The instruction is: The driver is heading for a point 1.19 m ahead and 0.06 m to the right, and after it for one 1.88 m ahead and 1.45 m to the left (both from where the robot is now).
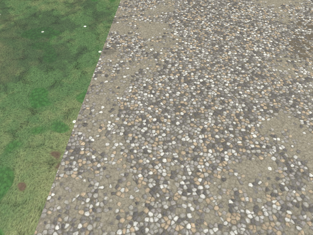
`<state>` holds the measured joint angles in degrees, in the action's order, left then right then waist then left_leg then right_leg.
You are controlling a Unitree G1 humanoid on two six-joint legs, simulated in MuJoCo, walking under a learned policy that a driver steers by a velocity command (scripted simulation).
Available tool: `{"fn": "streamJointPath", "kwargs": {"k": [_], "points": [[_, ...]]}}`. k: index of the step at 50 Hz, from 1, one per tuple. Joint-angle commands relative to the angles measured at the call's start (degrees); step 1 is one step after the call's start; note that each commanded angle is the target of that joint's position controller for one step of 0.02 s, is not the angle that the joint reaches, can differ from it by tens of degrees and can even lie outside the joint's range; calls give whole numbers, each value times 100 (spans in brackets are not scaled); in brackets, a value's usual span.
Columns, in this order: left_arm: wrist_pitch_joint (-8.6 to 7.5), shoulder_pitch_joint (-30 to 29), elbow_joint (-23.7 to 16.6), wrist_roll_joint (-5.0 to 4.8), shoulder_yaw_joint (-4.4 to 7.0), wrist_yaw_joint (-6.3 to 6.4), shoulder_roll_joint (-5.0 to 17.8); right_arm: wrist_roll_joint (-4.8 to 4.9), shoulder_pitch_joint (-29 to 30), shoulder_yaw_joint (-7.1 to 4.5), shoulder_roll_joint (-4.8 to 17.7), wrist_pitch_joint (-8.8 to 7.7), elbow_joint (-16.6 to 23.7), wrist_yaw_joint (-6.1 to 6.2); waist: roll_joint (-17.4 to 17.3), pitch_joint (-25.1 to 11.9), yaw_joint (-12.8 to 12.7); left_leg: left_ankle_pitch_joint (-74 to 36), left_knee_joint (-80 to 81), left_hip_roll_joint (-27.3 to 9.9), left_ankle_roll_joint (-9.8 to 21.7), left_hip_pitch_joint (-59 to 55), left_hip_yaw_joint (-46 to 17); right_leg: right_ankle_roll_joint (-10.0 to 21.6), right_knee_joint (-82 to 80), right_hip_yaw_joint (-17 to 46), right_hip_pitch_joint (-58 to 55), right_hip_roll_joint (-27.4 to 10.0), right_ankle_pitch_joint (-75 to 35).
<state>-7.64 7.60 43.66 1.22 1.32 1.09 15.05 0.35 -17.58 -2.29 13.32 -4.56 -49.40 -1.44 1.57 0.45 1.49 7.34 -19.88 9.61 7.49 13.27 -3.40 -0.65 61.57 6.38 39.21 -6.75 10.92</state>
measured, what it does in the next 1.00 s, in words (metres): walks ahead: right foot, then left foot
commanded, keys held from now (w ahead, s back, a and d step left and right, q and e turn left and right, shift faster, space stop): w+q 0.16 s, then w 0.30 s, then w+e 0.54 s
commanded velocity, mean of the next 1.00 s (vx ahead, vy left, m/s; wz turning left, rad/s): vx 0.50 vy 0.00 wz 0.02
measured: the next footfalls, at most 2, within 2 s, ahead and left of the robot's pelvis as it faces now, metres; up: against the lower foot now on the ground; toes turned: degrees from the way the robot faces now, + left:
right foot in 0.24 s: +0.30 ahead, -0.14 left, +0.00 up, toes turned +12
left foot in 0.72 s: +0.50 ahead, +0.15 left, +0.00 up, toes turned +6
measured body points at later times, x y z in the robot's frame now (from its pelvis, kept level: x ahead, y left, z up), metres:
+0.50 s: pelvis +0.26 -0.05 +0.01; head +0.29 -0.06 +0.46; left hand +0.23 +0.22 -0.11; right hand +0.47 -0.27 -0.10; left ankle +0.32 +0.12 -0.67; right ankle +0.26 -0.15 -0.74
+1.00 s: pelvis +0.50 +0.04 +0.01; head +0.51 +0.04 +0.45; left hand +0.66 +0.30 -0.10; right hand +0.53 -0.25 -0.11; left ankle +0.46 +0.14 -0.74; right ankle +0.59 -0.13 -0.66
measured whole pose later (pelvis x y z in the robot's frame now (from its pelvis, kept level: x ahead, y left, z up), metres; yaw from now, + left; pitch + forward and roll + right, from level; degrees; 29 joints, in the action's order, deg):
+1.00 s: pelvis +0.50 +0.04 +0.01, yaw -2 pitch +1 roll +2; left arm -2.1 12.1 41.3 -1.3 4.2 -0.2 17.7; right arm -0.7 -18.7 -4.1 15.2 -6.1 -48.4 -0.5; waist 3.2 -0.4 2.9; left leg 11.8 -15.6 0.9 1.5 5.3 8.2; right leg 0.1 58.5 4.0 40.8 -5.7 7.3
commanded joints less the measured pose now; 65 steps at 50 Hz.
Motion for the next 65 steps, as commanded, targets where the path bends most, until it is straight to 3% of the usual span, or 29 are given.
{"fn": "streamJointPath", "kwargs": {"k": [1, 7, 11, 12, 13, 14, 15, 16, 18, 21, 27, 31, 33, 35, 36, 37, 38, 39, 40, 43, 47, 52, 57, 59, 61, 62, 63, 64, 65], "points": [[69, 9, -372, 54, 68, 94, 267, 56, 251, -223, 922, -93, 535, 142, -340, 77, -142, -578, 860, -1177, 831, 1181, -1084, -201, -1377, -399, -852, 243, -1089], [-21, -913, -777, -163, 111, -19, 482, 155, -324, -253, 929, 38, 504, 191, -624, -160, 288, 320, 155, -1466, 592, -56, -1943, -209, -3187, -148, -1047, 625, -1208], [-177, 35, -574, -107, 279, -93, 779, 47, -244, -165, 695, 102, 578, 225, -886, -564, -237, -339, -952, -1370, 307, -378, -2079, 310, -3799, -261, -2506, 569, -650], [-194, 909, -461, -24, 358, -60, 1052, -15, -183, -41, 379, 65, 661, 189, -471, -1210, -623, -116, -2374, -1062, 88, 208, -1597, 734, -3718, 484, -3848, -262, -525], [-102, 1720, -179, 23, 531, -68, 1542, 139, -920, 43, 150, -22, 710, 153, 1379, -1889, -480, 1408, -4074, -271, -332, 2181, -685, 1751, -4033, 2822, -5792, -1381, 569], [-67, 1785, -156, -99, 470, -113, 1108, 214, -947, -20, 602, -67, 648, 157, 1403, -1597, -566, 2433, -5035, -546, -394, 3167, -783, 1840, -4467, 3928, -5835, -1731, 1704], [-53, 1531, -222, -148, 371, -112, 720, 226, -368, -111, 971, -66, 704, 156, 699, -793, -650, 1953, -5397, -760, -385, 3486, -898, 1598, -4542, 3290, -5204, -1511, 1788], [-16, 1208, -294, -132, 321, -120, 633, 143, 8, -99, 920, -55, 786, 166, 186, -413, -553, 1512, -5395, -950, -409, 3382, -692, 1439, -4606, 2549, -4575, -1258, 1151], [9, 878, -272, -95, 246, -168, 475, -1, 267, -108, 747, -55, 893, 137, 95, -21, -279, 1015, -4784, -1315, -445, 3058, -455, 1308, -4893, 1649, -3685, -799, 56], [0, 956, -138, -138, 254, -229, 521, -3, 214, -47, 471, -8, 906, 109, 346, -41, -178, 749, -4158, -1433, -575, 2676, -70, 1359, -5174, 892, -3235, -489, -926], [133, 1449, 120, -246, 313, -155, 820, -11, 1354, 56, 280, -118, 1261, 78, 339, 64, -469, -640, -1870, -1278, -728, 2095, 202, 1249, -5206, 259, -3002, -245, -1428], [228, 1755, 241, -293, 326, -118, 912, 68, 1885, -3, 478, -209, 1450, -12, 434, 146, -537, -724, -1151, -1087, -715, 1607, 130, 1176, -4947, 618, -3151, -478, -1017], [288, 1691, 240, -297, 357, -79, 1007, 71, 1768, -77, 659, -265, 1450, -31, 493, 84, -343, -445, -810, -1037, -616, 1160, 100, 1053, -4681, 853, -3292, -585, -906], [324, 1612, 205, -259, 314, -58, 905, 25, 847, -249, 969, -289, 1190, 41, 395, -415, 150, -295, -510, -1061, -391, -337, 149, 803, -3673, 631, -3018, -203, -1515], [301, 1452, 30, -161, 195, -69, 580, -79, -137, -365, 1349, -288, 1070, 114, -97, -1187, 610, -280, -633, -2023, -34, -1848, -720, 577, -2062, 309, -2111, 191, -753], [212, 2125, -118, -224, 19, -53, -46, -149, -641, -482, 1818, -191, 963, 122, -1699, -1947, 412, 201, -352, -3405, 754, -3624, -2839, 252, -122, -336, -77, 887, 1759], [172, 2170, -41, -364, 125, -48, 419, -92, -763, -398, 1377, -165, 901, 97, -1644, -1929, 482, 1134, 83, -3457, 919, -3397, -3700, 213, 874, 137, 592, 686, 2195], [200, 1716, -96, -424, 243, -44, 771, -28, -440, -301, 1034, -168, 921, 98, -1148, -1128, 441, 1150, 189, -3262, 687, -2696, -2862, 223, 1158, 174, 849, 448, 1705], [247, 1445, -128, -371, 262, -32, 748, -27, -35, -230, 828, -168, 951, 80, -825, -720, 279, 801, 346, -2974, 507, -1975, -2132, 198, 1062, 52, 677, 247, 1240], [444, 1315, -181, -293, 286, -71, 457, -92, 586, -179, 551, -211, 869, 41, -914, -100, -142, -52, 941, -2470, 332, -629, -857, 136, 628, -39, 56, -59, 543], [548, 994, -421, -238, 282, -99, 310, -103, 491, -294, 783, -294, 630, 89, -559, 64, -217, -1093, 1164, -2525, 443, -521, -45, 48, 168, 26, 303, -97, -154], [499, 72, -755, -231, 214, -284, 211, -65, 327, -353, 1059, -214, 437, 167, -437, 260, 70, -1150, 1161, -2444, 260, -742, 774, 142, -1420, -333, 136, -16, -1343], [519, -669, -1214, -256, 217, -447, 301, 69, -5, -432, 1333, -52, 243, 179, -441, 483, 274, -1247, 868, -2702, 66, -1520, 1083, 405, -2226, -726, 162, 90, -740], [539, -576, -1310, -240, 285, -473, 437, 105, 20, -472, 1480, 23, 229, 195, -590, 309, 115, -2669, 297, -2710, -58, -1714, 1287, 608, -2373, -1036, -328, 368, -146], [569, 554, -1076, -231, 510, -437, 791, 141, 132, -493, 1579, 113, 266, 238, -619, -387, -581, -4312, -1418, -2466, -262, -1516, 1613, 910, -2774, -1401, -1976, 947, -104], [606, 1568, -801, -241, 726, -337, 1208, 75, 38, -420, 1401, 103, 327, 267, -289, -937, -1014, -3550, -2948, -2230, -497, -417, 1660, 1155, -2894, -962, -3736, 914, -371], [609, 1672, -794, -280, 859, -242, 1966, -179, -369, -164, 601, -12, 661, 205, 1383, -1258, -533, 1408, -5175, -1301, -886, 2254, 1533, 2031, -3281, 2005, -5674, -683, 28], [502, 1807, -1013, -240, 746, -273, 1750, -26, -76, -134, 802, -264, 791, 127, 1136, -2368, -726, 2660, -6185, -798, -884, 3048, 26, 2639, -4361, 4323, -6251, -1373, 758], [423, 1692, -939, -181, 622, -316, 1334, 197, 540, -244, 1184, -373, 961, 76, 587, -1710, -871, 2142, -6206, -1108, -757, 3596, -227, 2248, -4461, 3541, -5951, -1195, 468]]}}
